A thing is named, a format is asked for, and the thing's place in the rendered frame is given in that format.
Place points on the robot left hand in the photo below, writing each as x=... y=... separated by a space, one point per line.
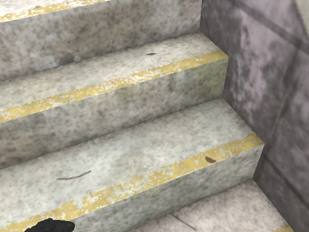
x=52 y=225

